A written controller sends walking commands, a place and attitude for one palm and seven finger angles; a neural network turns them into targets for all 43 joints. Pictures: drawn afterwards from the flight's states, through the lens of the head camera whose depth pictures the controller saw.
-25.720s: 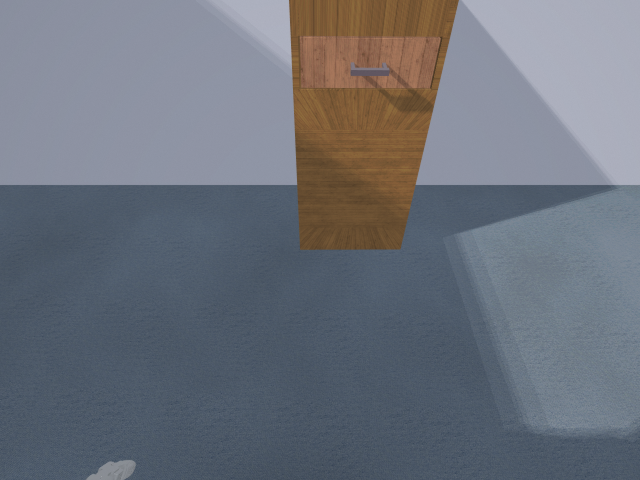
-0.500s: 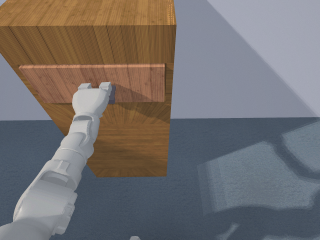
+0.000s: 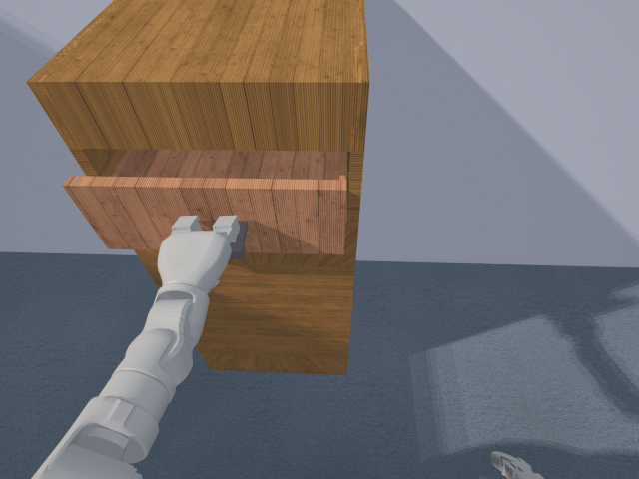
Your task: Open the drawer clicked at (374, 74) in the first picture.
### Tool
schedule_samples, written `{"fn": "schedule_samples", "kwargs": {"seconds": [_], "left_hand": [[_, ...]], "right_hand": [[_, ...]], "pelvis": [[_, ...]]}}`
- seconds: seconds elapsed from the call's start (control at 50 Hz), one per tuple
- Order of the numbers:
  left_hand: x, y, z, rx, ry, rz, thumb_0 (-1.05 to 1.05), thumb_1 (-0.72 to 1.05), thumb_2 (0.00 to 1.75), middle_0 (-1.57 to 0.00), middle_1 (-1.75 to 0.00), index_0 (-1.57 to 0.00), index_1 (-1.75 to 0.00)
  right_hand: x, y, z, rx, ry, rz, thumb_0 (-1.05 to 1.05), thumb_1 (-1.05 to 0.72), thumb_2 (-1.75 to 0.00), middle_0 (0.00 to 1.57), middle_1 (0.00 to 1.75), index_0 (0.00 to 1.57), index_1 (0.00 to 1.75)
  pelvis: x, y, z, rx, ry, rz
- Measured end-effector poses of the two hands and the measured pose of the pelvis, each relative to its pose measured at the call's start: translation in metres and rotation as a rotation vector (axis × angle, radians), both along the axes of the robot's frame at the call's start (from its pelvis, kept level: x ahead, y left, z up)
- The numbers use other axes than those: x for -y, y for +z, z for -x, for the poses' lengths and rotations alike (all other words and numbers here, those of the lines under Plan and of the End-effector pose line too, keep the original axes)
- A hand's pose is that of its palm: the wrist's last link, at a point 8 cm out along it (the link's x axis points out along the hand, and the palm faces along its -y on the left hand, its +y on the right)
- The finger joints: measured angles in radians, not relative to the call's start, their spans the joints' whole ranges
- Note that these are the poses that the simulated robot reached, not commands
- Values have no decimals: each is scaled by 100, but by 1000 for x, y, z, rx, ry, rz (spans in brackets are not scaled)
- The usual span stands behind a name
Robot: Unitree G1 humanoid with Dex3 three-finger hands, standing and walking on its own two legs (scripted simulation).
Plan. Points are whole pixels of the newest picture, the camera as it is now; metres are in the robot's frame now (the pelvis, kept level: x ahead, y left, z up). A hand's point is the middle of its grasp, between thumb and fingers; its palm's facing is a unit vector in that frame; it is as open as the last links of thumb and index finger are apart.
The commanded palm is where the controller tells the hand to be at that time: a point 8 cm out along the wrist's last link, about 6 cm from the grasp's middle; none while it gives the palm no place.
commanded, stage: pull the drawer open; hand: left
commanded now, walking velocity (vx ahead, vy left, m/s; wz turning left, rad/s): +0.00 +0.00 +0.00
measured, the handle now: (209, 239) +0.43 +0.18 +0.05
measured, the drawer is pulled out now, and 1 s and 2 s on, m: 0.08 0.19 0.30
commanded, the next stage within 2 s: open the thumb to release the handle in 1.98 s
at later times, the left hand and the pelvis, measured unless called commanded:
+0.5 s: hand (199, 314) +0.32 +0.18 +0.03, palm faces +0.02 -0.09 -1.00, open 5.1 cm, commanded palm +0.28 +0.18 +0.07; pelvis -0.01 -0.01 +0.00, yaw +0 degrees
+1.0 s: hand (190, 352) +0.27 +0.18 +0.03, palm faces +0.04 -0.11 -0.99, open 5.0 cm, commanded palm +0.23 +0.18 +0.07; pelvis -0.01 -0.01 +0.00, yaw +0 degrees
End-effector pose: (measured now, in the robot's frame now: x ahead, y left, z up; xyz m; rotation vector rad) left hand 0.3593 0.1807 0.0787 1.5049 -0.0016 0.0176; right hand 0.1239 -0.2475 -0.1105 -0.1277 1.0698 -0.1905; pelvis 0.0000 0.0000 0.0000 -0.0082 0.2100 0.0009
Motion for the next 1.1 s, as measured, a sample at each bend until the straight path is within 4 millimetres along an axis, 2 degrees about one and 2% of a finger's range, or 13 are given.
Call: {"fn": "schedule_samples", "kwargs": {"seconds": [0.16, 0.6, 1.1], "left_hand": [[0, 0, 20, 0, 4, 8, 0, 82, 86, -34, -135, -41, -130], [-1, 0, 71, 11, 14, 26, 0, 81, 86, -32, -135, -43, -131], [-1, 0, 127, 18, 41, 54, 0, 81, 85, -30, -136, -46, -132]], "right_hand": [[-1, 5, -14, 51, 26, -7, 0, -91, -90, 20, 30, 20, 30], [3, 4, -15, 93, 55, -18, 1, -91, -90, 20, 30, 20, 30], [-14, 16, -57, 220, 148, -59, 1, -91, -90, 20, 30, 20, 30]], "pelvis": [[4, 1, 2, 18, 1, -4], [12, 1, 8, 51, -2, -15], [14, -1, 5, 71, -4, -23]]}}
